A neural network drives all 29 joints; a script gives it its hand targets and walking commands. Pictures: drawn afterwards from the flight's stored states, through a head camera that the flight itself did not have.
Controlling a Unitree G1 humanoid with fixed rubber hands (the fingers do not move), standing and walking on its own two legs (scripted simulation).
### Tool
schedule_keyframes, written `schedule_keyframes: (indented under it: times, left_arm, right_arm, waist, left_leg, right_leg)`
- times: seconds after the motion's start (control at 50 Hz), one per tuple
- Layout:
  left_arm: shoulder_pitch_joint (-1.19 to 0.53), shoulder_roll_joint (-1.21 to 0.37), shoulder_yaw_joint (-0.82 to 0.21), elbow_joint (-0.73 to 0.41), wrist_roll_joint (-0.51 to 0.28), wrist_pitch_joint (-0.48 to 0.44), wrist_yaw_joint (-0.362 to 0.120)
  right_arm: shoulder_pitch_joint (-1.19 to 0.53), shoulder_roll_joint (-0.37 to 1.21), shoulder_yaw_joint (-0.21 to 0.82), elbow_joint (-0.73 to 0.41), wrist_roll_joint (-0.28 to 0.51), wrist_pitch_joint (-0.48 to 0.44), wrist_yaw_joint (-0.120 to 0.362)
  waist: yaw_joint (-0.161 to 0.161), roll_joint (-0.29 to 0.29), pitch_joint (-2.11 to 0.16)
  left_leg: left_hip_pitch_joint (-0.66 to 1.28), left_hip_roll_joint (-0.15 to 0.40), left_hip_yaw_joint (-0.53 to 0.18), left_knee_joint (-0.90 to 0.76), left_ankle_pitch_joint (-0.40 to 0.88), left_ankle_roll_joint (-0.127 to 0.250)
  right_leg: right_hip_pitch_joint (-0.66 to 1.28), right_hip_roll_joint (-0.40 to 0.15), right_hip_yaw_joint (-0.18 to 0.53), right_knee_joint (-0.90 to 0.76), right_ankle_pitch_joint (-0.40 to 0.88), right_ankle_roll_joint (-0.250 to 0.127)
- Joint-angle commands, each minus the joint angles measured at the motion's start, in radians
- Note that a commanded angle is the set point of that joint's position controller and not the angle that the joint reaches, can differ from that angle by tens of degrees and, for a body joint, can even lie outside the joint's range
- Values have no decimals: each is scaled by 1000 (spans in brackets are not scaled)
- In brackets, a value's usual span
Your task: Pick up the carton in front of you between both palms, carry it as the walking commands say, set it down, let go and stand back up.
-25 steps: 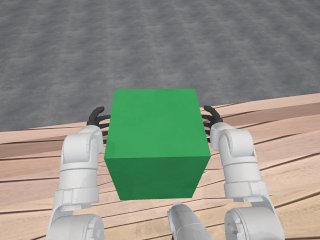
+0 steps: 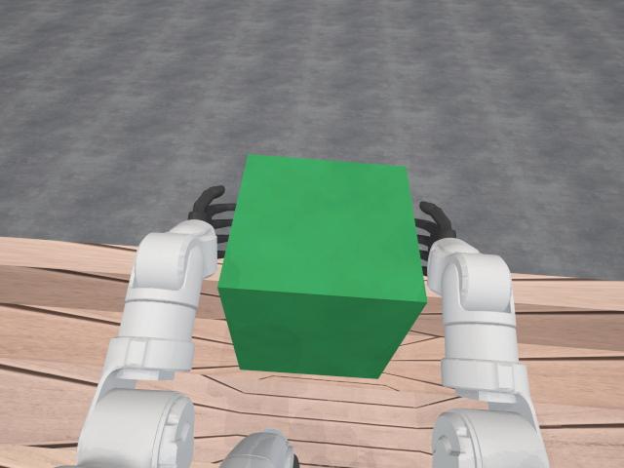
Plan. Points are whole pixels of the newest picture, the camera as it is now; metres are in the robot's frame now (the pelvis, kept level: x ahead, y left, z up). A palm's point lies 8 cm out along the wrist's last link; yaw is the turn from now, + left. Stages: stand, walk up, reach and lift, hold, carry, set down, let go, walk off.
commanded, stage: carry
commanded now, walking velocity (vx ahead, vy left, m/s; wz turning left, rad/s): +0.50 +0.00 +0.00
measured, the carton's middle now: (317, 274) +0.35 +0.03 +0.02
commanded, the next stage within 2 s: none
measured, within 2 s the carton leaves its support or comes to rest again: neither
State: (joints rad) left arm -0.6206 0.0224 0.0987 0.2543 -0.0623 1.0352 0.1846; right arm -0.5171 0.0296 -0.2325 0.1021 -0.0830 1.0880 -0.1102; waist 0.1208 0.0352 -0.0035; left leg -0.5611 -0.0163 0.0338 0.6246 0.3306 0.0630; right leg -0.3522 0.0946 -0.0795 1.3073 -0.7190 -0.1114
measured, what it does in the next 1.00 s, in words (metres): goes down: left foot 0.15 m lower, then right foot 0.15 m lower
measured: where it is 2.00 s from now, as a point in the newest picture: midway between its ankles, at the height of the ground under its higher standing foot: (319, 240)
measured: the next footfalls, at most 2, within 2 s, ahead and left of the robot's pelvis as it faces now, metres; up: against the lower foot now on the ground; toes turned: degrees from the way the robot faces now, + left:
left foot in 0.02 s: +0.16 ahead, +0.07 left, -0.15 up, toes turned +0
right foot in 0.38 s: +0.46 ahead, -0.04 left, -0.31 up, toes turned +2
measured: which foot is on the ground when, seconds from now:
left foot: up 0.00-0.00, down 0.02-0.36, up 0.38-0.74, down 0.76-1.00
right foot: down 0.00-0.02, up 0.04-0.36, down 0.38-0.74, up 0.76-1.00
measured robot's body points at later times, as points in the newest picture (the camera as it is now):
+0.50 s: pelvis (333, 320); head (343, 127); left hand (267, 169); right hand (391, 165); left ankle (281, 413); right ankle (331, 408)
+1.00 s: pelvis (323, 226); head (331, 86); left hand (302, 131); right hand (388, 142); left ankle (304, 340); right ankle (349, 297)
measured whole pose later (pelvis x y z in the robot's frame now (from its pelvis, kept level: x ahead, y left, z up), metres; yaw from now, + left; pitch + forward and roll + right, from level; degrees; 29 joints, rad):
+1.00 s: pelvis +0.80 +0.04 -0.41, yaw +0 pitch +2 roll +1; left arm -0.53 -0.04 0.24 0.16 0.08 1.08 0.10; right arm -0.59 -0.03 -0.09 0.27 0.05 1.07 -0.18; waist -0.16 -0.01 -0.02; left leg -0.38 -0.15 0.03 1.02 -0.67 0.14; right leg -0.75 -0.01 0.06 0.92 0.10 -0.03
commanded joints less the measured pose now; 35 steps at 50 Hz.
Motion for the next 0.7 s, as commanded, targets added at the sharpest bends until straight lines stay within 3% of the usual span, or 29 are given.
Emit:
schedule_keyframes:
  times: [0.0,0.02,0.04,0.06,0.08,0.1,0.12,0.14,0.18,0.2,0.22,0.26,0.28,0.3,0.32,0.34,0.36,0.38,0.4,0.42,0.46,0.5,0.52,0.54,0.56,0.58,0.62,0.66,0.68]
  left_arm:
    - [-614,-1185,-599,-191,-406,-18,-303]
    - [-587,-1149,-575,-154,-366,-2,-294]
    - [-521,-1104,-526,-117,-332,20,-284]
    - [-478,-1059,-490,-114,-281,31,-275]
    - [-474,-1032,-465,-107,-250,36,-269]
    - [-457,-1040,-435,-112,-231,35,-267]
    - [-485,-1030,-421,-126,-200,27,-268]
    - [-501,-1034,-419,-127,-184,16,-270]
    - [-531,-1036,-435,-169,-174,-6,-265]
    - [-550,-1043,-449,-198,-172,-16,-262]
    - [-543,-1045,-458,-210,-173,-23,-256]
    - [-561,-1034,-489,-260,-181,-29,-242]
    - [-564,-1023,-506,-295,-189,-29,-237]
    - [-575,-1009,-528,-323,-186,-24,-230]
    - [-533,-991,-540,-318,-186,-20,-227]
    - [-512,-978,-550,-321,-197,-13,-231]
    - [-498,-962,-552,-300,-210,-2,-242]
    - [-472,-938,-549,-231,-220,14,-244]
    - [-444,-945,-571,-209,-257,26,-253]
    - [-514,-981,-596,-229,-297,15,-263]
    - [-627,-1088,-632,-252,-360,18,-277]
    - [-726,-1154,-679,-261,-421,5,-298]
    - [-752,-1198,-694,-245,-441,-3,-305]
    - [-756,-1211,-697,-248,-456,-12,-310]
    - [-760,-1234,-692,-252,-470,-21,-314]
    - [-756,-1232,-685,-256,-475,-25,-315]
    - [-713,-1227,-670,-244,-469,-35,-316]
    - [-651,-1209,-654,-229,-456,-34,-315]
    - [-620,-1190,-645,-220,-440,-34,-313]
  right_arm:
    - [-674,924,653,-143,342,-43,160]
    - [-640,906,655,-93,356,-30,166]
    - [-619,904,659,-46,370,-27,169]
    - [-629,943,689,-55,400,-24,179]
    - [-677,978,717,-62,450,-21,189]
    - [-720,1015,738,-80,488,-30,200]
    - [-785,1069,761,-91,527,-39,211]
    - [-855,1107,792,-117,565,-50,219]
    - [-910,1152,818,-144,609,-70,229]
    - [-920,1161,819,-156,627,-77,231]
    - [-914,1163,818,-151,639,-80,232]
    - [-862,1150,806,-147,629,-88,228]
    - [-803,1131,796,-139,619,-91,226]
    - [-773,1128,785,-118,610,-91,225]
    - [-720,1109,774,-107,592,-86,225]
    - [-723,1091,767,-107,563,-84,222]
    - [-711,1046,738,-88,521,-77,215]
    - [-657,1017,696,-19,486,-51,209]
    - [-550,942,638,25,426,-38,196]
    - [-521,905,602,-8,379,-31,191]
    - [-624,910,583,-17,343,-26,192]
    - [-628,929,559,-14,317,-51,198]
    - [-646,939,559,-18,314,-62,199]
    - [-655,952,568,-35,313,-70,198]
    - [-676,956,578,-57,310,-78,195]
    - [-675,973,591,-63,312,-83,189]
    - [-682,965,604,-96,303,-88,174]
    - [-706,947,639,-146,320,-81,161]
    - [-697,947,653,-165,325,-72,156]
  waist:
    - [-305,6,-432]
    - [-279,162,-373]
    - [-193,202,-448]
    - [-214,80,-434]
    - [-214,18,-414]
    - [-209,-58,-456]
    - [-212,-92,-435]
    - [-198,-69,-404]
    - [-183,-10,-406]
    - [-226,-84,-406]
    - [-233,-77,-405]
    - [-241,12,-381]
    - [-211,101,-376]
    - [-151,142,-450]
    - [-40,67,-523]
    - [37,-53,-472]
    - [110,-163,-359]
    - [-20,-178,-389]
    - [-51,-111,-457]
    - [-24,-123,-552]
    - [-62,8,-384]
    - [-48,-9,-380]
    - [-55,-35,-399]
    - [-57,-60,-431]
    - [-17,18,-422]
    - [-7,22,-416]
    - [16,-72,-390]
    - [17,-168,-364]
    - [-71,-227,-455]
  left_leg:
    - [712,48,-9,-125,21,115]
    - [835,141,-108,7,320,113]
    - [978,267,-379,140,481,176]
    - [956,254,-424,135,185,186]
    - [871,250,-454,143,122,193]
    - [773,300,-568,107,-57,264]
    - [629,298,-632,66,-104,290]
    - [537,289,-616,41,7,274]
    - [472,223,-469,154,25,169]
    - [489,104,-364,287,-197,127]
    - [370,46,-257,301,-347,115]
    - [231,20,-184,307,-367,100]
    - [164,-7,-122,372,-464,104]
    - [133,29,-72,519,-315,61]
    - [99,59,-39,640,-105,8]
    - [-28,35,2,959,-135,-27]
    - [-148,-98,70,1315,-834,-40]
    - [-365,-92,-78,1247,-1002,-30]
    - [-407,-37,-119,1133,-945,-33]
    - [-465,-29,-199,1074,-818,-28]
    - [-395,17,-170,783,-746,-40]
    - [-255,22,-124,575,-701,-58]
    - [-263,29,-100,658,-504,-44]
    - [-259,27,-99,635,-491,-28]
    - [-286,14,-102,417,-260,-26]
    - [-192,-10,-47,275,-76,-28]
    - [-31,-55,24,87,-19,-37]
    - [281,-110,118,-85,98,-31]
    - [474,-94,104,82,217,2]
  right_leg:
    - [-265,-89,59,395,652,48]
    - [-496,17,23,608,9,73]
    - [-651,-37,146,508,46,79]
    - [-761,-79,197,333,179,71]
    - [-753,-104,173,262,204,79]
    - [-723,-110,198,136,261,96]
    - [-620,-119,186,-6,276,102]
    - [-545,-124,168,-81,297,106]
    - [-483,-113,100,-97,554,83]
    - [-489,-95,85,-319,818,78]
    - [-326,-62,19,-468,1028,80]
    - [-61,-18,-36,-640,1073,84]
    - [65,-3,-54,-701,1141,77]
    - [247,4,-102,-579,1277,49]
    - [413,-17,-63,-669,1197,36]
    - [551,-63,-14,-778,1161,-10]
    - [552,-163,85,-860,1079,-76]
    - [730,-303,325,-557,1538,-85]
    - [732,-365,446,-585,1384,-147]
    - [666,-445,730,-676,762,-269]
    - [417,-355,677,-633,994,-184]
    - [252,-344,670,-683,1028,-196]
    - [259,-322,625,-584,1077,-156]
    - [263,-300,594,-547,1100,-132]
    - [276,-178,492,-432,877,-90]
    - [203,-116,412,-399,697,-84]
    - [141,-72,344,-387,654,-79]
    - [-34,-26,180,-295,612,-51]
    - [-97,-94,172,-175,705,-27]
